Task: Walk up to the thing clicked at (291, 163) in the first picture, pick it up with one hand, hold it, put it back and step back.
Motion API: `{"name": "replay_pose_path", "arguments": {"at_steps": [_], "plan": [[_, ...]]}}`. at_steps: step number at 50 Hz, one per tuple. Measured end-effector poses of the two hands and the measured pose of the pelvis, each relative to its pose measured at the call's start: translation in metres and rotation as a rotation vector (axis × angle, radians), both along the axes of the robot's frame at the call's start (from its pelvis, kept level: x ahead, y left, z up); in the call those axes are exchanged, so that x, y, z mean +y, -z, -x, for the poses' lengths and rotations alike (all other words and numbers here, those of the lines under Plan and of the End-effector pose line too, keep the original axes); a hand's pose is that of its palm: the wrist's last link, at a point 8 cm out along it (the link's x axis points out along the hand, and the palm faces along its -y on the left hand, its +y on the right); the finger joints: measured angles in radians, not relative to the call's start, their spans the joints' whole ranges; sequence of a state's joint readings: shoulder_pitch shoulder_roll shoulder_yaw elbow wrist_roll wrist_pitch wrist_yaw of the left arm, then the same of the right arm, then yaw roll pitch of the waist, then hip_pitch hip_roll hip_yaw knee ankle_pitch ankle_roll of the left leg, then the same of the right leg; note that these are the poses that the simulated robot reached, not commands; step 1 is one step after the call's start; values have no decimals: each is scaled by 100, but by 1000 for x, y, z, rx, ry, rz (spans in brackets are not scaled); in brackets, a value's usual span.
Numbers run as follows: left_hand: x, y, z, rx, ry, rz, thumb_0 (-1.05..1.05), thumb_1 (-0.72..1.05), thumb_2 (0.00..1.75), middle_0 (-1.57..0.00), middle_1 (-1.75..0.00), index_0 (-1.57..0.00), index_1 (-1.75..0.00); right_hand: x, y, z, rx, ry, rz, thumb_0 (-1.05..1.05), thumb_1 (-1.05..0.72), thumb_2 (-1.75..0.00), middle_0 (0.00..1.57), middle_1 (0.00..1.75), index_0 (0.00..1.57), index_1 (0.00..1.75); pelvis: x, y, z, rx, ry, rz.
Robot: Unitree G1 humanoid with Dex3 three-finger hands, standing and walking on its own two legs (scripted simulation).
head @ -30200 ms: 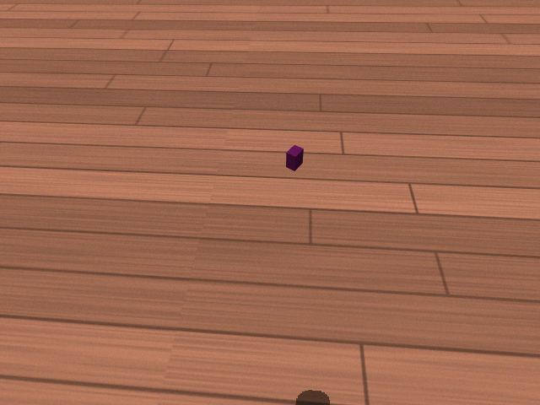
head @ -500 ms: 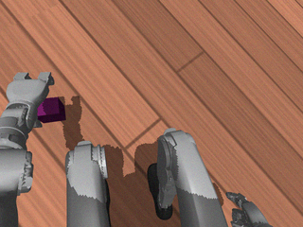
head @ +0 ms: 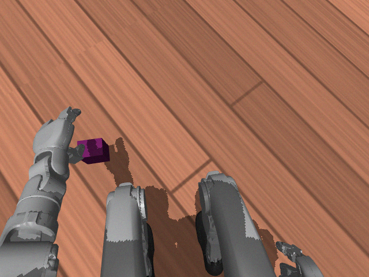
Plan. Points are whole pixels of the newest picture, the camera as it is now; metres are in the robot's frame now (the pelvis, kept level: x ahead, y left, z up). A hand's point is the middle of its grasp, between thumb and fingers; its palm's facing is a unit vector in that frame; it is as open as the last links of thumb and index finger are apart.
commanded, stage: home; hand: left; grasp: from above
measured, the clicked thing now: (94, 151) +0.46 +0.26 -0.39
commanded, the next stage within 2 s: none
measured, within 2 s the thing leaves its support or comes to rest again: neither
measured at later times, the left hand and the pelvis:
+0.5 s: hand (38, 207) +0.27 +0.20 +0.08, palm faces +0.01 -0.94 -0.33, open 7.4 cm; pelvis +0.03 +0.00 +0.18, yaw +4 degrees
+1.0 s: hand out of the picture +0.23 +0.20 +0.23, palm faces +0.15 -0.97 -0.21, open 7.4 cm; pelvis +0.09 +0.00 +0.28, yaw +6 degrees
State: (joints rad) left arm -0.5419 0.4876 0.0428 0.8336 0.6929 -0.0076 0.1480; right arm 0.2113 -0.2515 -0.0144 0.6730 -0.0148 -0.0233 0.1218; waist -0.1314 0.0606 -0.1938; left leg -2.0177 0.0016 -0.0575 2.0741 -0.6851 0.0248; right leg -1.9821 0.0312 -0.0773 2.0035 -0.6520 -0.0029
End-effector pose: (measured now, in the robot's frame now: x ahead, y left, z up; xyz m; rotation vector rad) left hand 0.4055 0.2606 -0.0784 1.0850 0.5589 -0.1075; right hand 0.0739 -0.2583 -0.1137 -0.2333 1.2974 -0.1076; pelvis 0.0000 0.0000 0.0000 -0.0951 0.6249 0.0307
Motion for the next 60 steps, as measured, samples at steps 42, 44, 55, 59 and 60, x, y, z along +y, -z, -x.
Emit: {"name": "replay_pose_path", "arguments": {"at_steps": [42, 44, 55, 59, 60], "plan": [[-18, -321, 187, 56, -667, 745, 1, 91, 90, -20, -31, -20, -30, 30, -319, -151, -595, -21, 98, 2, -91, -90, 20, 30, 20, 30, 1, -271, -80, -387, -73, -60], [-17, -330, 191, 52, -664, 746, 1, 91, 90, -20, -31, -20, -30, 29, -326, -158, -624, -23, 102, 2, -91, -90, 20, 30, 20, 30, 2, -275, -83, -400, -75, -62], [-16, -336, 203, 60, -675, 762, 1, 91, 90, -20, -30, -20, -30, 37, -348, -190, -752, -86, 87, 2, -91, -90, 20, 30, 20, 30, 2, -280, -85, -437, -86, -70], [-17, -335, 204, 62, -674, 766, 1, 91, 90, -20, -30, -20, -30, 40, -349, -193, -760, -103, 80, 2, -91, -90, 20, 30, 20, 30, 1, -280, -84, -443, -87, -71], [-17, -335, 205, 61, -673, 766, 1, 91, 90, -20, -30, -20, -30, 40, -349, -193, -759, -105, 79, 2, -91, -90, 20, 30, 20, 30, 1, -280, -84, -444, -88, -71]]}}
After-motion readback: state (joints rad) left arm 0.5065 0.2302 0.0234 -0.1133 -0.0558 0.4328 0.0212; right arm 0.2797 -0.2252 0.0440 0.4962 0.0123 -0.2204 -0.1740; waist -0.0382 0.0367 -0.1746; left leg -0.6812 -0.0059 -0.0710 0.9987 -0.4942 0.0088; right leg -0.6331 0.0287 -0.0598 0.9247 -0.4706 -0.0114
